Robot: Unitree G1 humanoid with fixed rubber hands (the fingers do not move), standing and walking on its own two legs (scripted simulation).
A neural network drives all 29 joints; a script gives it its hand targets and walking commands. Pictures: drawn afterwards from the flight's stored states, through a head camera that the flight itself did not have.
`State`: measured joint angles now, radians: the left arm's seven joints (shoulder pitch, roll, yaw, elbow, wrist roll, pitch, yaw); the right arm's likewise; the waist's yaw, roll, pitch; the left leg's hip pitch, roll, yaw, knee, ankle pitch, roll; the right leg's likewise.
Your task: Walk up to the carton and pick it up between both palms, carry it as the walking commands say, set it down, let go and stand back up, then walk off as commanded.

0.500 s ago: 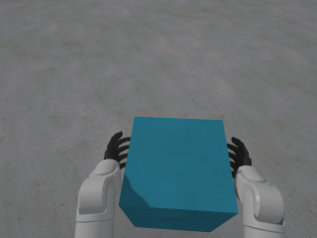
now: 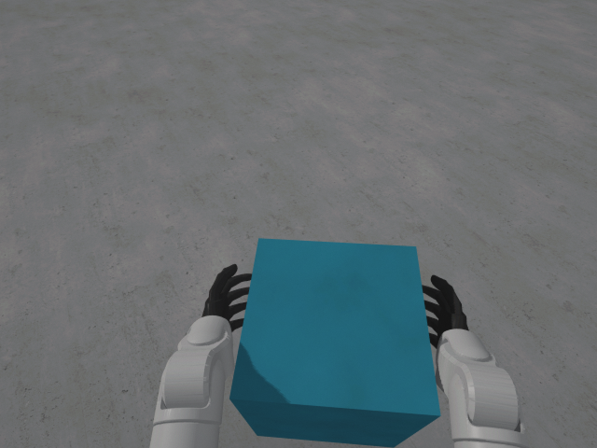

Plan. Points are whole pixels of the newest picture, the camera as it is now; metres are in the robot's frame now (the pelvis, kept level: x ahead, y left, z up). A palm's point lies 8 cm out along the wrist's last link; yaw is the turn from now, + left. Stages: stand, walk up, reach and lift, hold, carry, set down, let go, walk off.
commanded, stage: hold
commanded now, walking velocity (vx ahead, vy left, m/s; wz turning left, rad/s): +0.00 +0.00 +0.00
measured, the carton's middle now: (330, 349) +0.26 -0.01 -0.03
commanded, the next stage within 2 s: set down in 0.26 s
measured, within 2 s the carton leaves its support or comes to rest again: neither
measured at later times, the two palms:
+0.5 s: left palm (223, 357) +0.23 +0.14 -0.01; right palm (446, 353) +0.24 -0.16 +0.00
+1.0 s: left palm (234, 328) +0.30 +0.14 -0.05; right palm (424, 330) +0.30 -0.16 -0.05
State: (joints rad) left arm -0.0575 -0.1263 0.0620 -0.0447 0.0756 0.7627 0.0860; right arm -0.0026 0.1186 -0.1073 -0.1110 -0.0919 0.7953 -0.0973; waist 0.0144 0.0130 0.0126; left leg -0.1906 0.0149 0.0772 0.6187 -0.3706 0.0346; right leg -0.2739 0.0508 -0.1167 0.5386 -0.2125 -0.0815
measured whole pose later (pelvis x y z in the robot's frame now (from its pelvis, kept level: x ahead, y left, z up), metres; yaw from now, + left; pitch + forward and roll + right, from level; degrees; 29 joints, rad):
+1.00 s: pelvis +0.00 -0.02 -0.01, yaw +0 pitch +6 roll +2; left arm -0.32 -0.08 0.30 0.58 0.20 0.26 -0.01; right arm -0.29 0.14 -0.19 0.47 -0.12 0.31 -0.13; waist 0.01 0.01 0.07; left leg -0.41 -0.04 0.02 0.67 -0.36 0.03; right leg -0.53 0.05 -0.07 0.67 -0.25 -0.11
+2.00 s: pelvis -0.06 -0.02 -0.11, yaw +1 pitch +35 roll +4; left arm -0.62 0.08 0.20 0.69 -0.02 -0.06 0.11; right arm -0.64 0.05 -0.16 0.56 -0.11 0.01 -0.22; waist 0.01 0.00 0.08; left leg -1.34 -0.05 0.05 1.17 -0.44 0.02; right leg -1.45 0.04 -0.05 1.11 -0.27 -0.11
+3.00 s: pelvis -0.12 -0.01 -0.26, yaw +1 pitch +26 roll +5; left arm -1.28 0.23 0.24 0.80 -0.17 0.20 0.15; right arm -1.32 -0.20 -0.16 0.72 0.06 0.27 -0.21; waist 0.01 -0.01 0.52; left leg -1.67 -0.08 0.08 1.82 -0.60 0.02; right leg -1.81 0.04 -0.04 1.75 -0.39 -0.12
